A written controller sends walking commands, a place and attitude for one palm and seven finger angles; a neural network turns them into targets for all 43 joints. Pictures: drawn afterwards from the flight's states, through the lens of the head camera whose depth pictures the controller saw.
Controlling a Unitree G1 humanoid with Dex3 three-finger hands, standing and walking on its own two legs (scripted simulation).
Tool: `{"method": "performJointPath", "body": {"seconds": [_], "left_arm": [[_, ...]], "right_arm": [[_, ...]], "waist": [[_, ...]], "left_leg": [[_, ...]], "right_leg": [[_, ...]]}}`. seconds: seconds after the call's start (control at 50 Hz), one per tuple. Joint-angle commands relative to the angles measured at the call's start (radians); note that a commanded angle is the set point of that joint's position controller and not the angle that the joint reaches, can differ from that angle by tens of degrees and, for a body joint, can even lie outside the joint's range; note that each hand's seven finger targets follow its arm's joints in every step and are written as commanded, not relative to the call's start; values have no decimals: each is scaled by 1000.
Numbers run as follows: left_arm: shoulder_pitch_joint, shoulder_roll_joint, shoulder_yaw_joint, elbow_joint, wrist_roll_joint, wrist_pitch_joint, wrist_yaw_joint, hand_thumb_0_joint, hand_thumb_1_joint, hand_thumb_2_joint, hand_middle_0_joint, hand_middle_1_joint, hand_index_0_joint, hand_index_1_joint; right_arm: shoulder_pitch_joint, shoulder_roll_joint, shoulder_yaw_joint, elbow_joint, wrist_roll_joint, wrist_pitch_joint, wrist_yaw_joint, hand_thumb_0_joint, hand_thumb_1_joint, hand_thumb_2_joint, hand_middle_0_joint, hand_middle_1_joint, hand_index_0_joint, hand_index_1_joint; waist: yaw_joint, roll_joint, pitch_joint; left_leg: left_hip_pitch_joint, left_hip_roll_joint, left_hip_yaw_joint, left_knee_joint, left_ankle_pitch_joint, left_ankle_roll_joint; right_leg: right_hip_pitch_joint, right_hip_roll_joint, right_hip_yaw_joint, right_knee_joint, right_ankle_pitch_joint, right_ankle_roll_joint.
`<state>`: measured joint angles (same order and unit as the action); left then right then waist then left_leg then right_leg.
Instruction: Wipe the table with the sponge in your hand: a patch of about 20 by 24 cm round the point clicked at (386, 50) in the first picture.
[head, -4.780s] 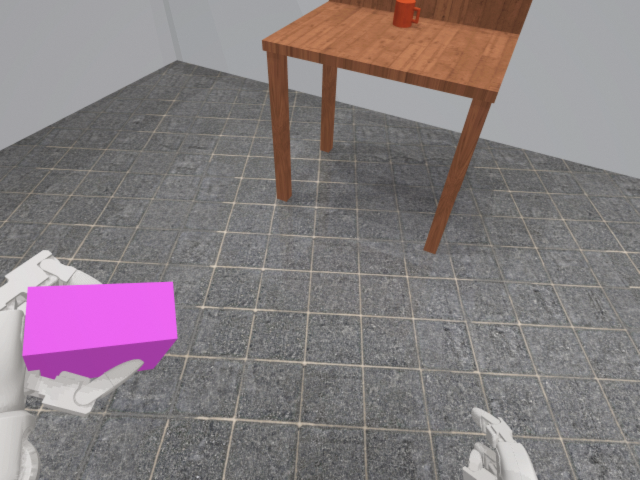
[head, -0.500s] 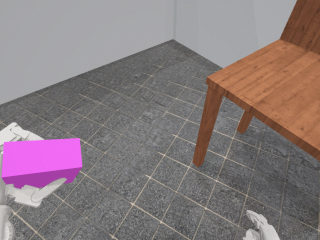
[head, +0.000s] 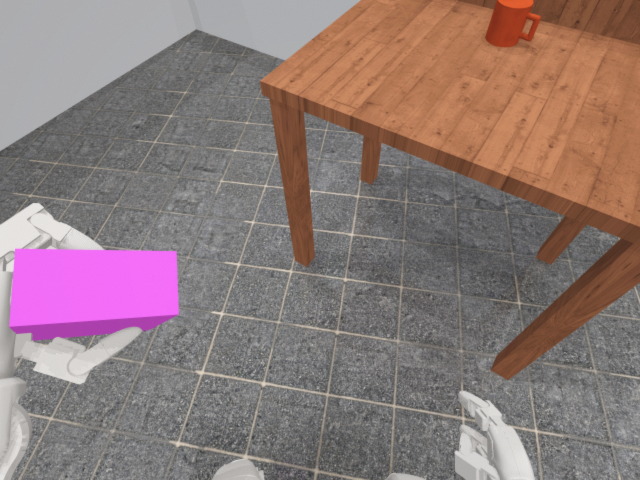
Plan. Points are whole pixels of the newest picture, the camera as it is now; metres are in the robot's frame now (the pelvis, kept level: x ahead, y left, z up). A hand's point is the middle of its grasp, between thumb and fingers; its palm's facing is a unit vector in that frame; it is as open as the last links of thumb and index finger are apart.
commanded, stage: turn to face it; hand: left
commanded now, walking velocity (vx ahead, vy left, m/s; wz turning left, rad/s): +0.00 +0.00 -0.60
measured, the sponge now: (117, 297) +0.25 +0.20 +0.16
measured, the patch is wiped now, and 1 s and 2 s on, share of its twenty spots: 0.00 0.00 0.00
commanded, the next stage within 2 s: take the last steps up to it in 1.52 s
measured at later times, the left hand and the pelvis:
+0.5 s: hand (147, 361) +0.19 +0.14 +0.18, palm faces +0.15 -0.91 -0.39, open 9.8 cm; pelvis -0.08 -0.03 +0.01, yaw -15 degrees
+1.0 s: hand (341, 428) +0.15 +0.00 +0.20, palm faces -0.22 -0.80 -0.56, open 9.8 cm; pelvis -0.16 -0.06 +0.01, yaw -34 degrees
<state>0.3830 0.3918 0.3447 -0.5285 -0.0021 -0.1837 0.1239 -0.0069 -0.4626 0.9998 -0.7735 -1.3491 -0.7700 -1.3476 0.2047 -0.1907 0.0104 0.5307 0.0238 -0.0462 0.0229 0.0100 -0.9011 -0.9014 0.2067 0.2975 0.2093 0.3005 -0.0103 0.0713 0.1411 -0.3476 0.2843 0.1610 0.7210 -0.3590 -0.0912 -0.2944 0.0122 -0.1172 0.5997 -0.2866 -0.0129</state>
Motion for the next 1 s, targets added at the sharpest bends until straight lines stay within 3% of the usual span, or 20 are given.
{"method": "performJointPath", "body": {"seconds": [0.0, 0.04, 0.1, 0.28, 0.36, 0.4, 0.42, 0.44, 0.46, 0.5, 0.52, 0.56, 0.66, 0.68, 0.7, 0.72, 0.76, 0.8, 0.82, 0.98], "left_arm": [[116, 324, 303, -329, -53, -83, 48, 0, 100, 1300, -1200, -1600, -1200, -1600], [250, 278, 333, -318, -77, -98, 52, 0, 100, 1300, -1200, -1600, -1200, -1600], [269, 220, 322, -238, -80, -98, 54, 0, 100, 1300, -1200, -1600, -1200, -1600], [88, 141, 129, -173, -61, -44, 45, 0, 100, 1300, -1200, -1600, -1200, -1600], [-20, 169, 101, -262, -41, -49, 48, 0, 100, 1300, -1200, -1600, -1200, -1600], [-75, 208, 123, -331, -38, -72, 45, 0, 100, 1300, -1200, -1600, -1200, -1600], [-73, 202, 133, -313, -35, -88, 40, 0, 100, 1300, -1200, -1600, -1200, -1600], [-69, 194, 140, -317, -27, -99, 35, 0, 100, 1300, -1200, -1600, -1200, -1600], [-72, 208, 152, -318, -13, -96, 36, 0, 100, 1300, -1200, -1600, -1200, -1600], [-29, 235, 209, -279, -14, -102, 32, 0, 100, 1300, -1200, -1600, -1200, -1600], [15, 153, 149, -220, -21, -92, 21, 0, 100, 1300, -1200, -1600, -1200, -1600], [0, 105, 94, -180, -36, -80, 17, 0, 100, 1300, -1200, -1600, -1200, -1600], [-108, 107, 65, -119, -26, -57, 19, 0, 100, 1300, -1200, -1600, -1200, -1600], [-131, 127, 77, -124, -20, -61, 21, 0, 100, 1300, -1200, -1600, -1200, -1600], [-114, 174, 106, -119, -11, -61, 29, 0, 100, 1300, -1200, -1600, -1200, -1600], [-93, 228, 164, -141, -24, -66, 43, 0, 100, 1300, -1200, -1600, -1200, -1600], [-33, 231, 180, -226, -48, -67, 39, 0, 100, 1300, -1200, -1600, -1200, -1600], [114, 259, 258, -293, -64, -87, 45, 0, 100, 1300, -1200, -1600, -1200, -1600], [158, 236, 251, -317, -68, -96, 45, 0, 100, 1300, -1200, -1600, -1200, -1600], [219, 200, 260, -247, -69, -87, 49, 0, 100, 1300, -1200, -1600, -1200, -1600]], "right_arm": [[-115, -117, -65, -166, 13, -27, -16, 0, -900, -900, 200, 300, 200, 300], [-116, -73, -40, -145, -1, 9, -19, 0, -900, -900, 200, 300, 200, 300], [-122, -82, -52, -118, -8, 52, -25, 0, -900, -900, 200, 300, 200, 300], [-116, -151, -66, -142, -1, 66, -46, 0, -900, -900, 200, 300, 200, 300], [-102, -145, -54, -142, -16, 63, -47, 0, -900, -900, 200, 300, 200, 300], [-85, -150, -57, -137, -22, 51, -48, 0, -900, -900, 200, 300, 200, 300], [-88, -155, -57, -137, -34, 44, -51, 0, -900, -900, 200, 300, 200, 300], [-99, -159, -58, -151, -37, 36, -50, 0, -900, -900, 200, 300, 200, 300], [-88, -132, -60, -163, -24, 20, -51, 0, -900, -900, 200, 300, 200, 300], [-89, -106, -63, -149, -23, 4, -40, 0, -900, -900, 200, 300, 200, 300], [-93, -116, -63, -150, -17, 5, -30, 0, -900, -900, 200, 300, 200, 300], [-76, -130, -57, -145, 1, -7, -20, 0, -900, -900, 200, 300, 200, 300], [-21, -165, -66, -128, -1, -42, -30, 0, -900, -900, 200, 300, 200, 300], [-17, -157, -67, -124, 1, -46, -30, 0, -900, -900, 200, 300, 200, 300], [-22, -133, -65, -129, 2, -45, -31, 0, -900, -900, 200, 300, 200, 300], [-95, -106, -43, -157, -4, -43, -35, 0, -900, -900, 200, 300, 200, 300], [-120, -113, -60, -155, 2, -22, -36, 0, -900, -900, 200, 300, 200, 300], [-142, -85, -28, -142, -9, 13, -29, 0, -900, -900, 200, 300, 200, 300], [-142, -78, -28, -143, -10, 26, -26, 0, -900, -900, 200, 300, 200, 300], [-102, -121, -61, -136, -8, 43, -25, 0, -900, -900, 200, 300, 200, 300]], "waist": [[48, -258, -380], [39, -143, -373], [15, -150, -352], [40, -244, -265], [43, -169, -240], [36, -66, -257], [34, 41, -230], [42, 209, -208], [43, 246, -212], [57, 208, -209], [50, 199, -144], [41, 194, -102], [19, 72, -161], [20, -9, -193], [19, -200, -225], [52, -390, -235], [48, -319, -279], [52, -127, -340], [43, -104, -353], [42, -175, -326]], "left_leg": [[-275, -157, -194, 504, -226, 10], [-350, -159, -193, 520, -131, -1], [-259, -173, -158, 376, -70, -14], [-34, -238, -143, 79, -97, 28], [139, -251, -134, -155, -80, 61], [286, -204, -135, -336, -32, 85], [324, -93, -244, -414, -71, 135], [313, 69, -382, -468, -20, 200], [237, 158, -379, -474, 129, 251], [42, 150, -269, -473, 43, 254], [29, 122, -177, -443, 100, 239], [45, 95, -74, -392, 205, 182], [96, 46, -18, -172, 294, 99], [81, 5, -3, -52, 237, 78], [-20, -95, 20, 136, 47, 40], [-220, -208, -32, 344, -286, 10], [-195, -175, -201, 506, -185, 15], [-238, -181, -194, 475, -128, 6], [-217, -189, -181, 426, -97, 5], [-15, -237, -139, 6, -95, 24]], "right_leg": [[305, -361, 481, -158, 764, -144], [393, -306, 412, -124, 714, -169], [305, -248, 332, -158, 635, -148], [48, -225, 531, -317, 131, -146], [-75, -193, 563, -346, -49, -110], [-149, -128, 516, -263, -76, -56], [-258, -55, 456, -150, -113, -23], [-329, 44, 305, 80, -168, 21], [-306, 47, 190, 370, -179, 47], [-205, 1, 175, 598, -158, 56], [-227, -20, 150, 543, -164, 61], [-180, -40, 90, 331, -170, 70], [63, 20, -14, -55, 10, 73], [126, -21, 36, -147, 115, 47], [200, -157, 262, -187, 376, -33], [257, -323, 538, -211, 711, -136], [196, -326, 549, -223, 580, -146], [279, -280, 472, -154, 569, -168], [272, -262, 432, -164, 531, -161], [116, -221, 525, -252, 237, -166]]}}
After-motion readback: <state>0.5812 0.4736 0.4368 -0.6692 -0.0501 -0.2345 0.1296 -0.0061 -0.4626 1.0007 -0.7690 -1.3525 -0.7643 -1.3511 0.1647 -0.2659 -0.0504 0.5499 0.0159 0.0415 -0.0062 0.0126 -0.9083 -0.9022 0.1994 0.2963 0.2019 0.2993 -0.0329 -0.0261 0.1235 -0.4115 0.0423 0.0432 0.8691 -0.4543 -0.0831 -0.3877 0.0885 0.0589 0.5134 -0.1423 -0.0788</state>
